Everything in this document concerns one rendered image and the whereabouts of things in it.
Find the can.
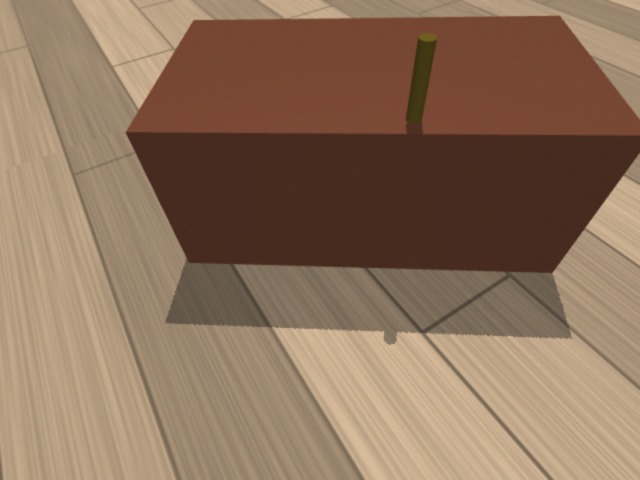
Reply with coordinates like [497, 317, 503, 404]
[406, 33, 437, 123]

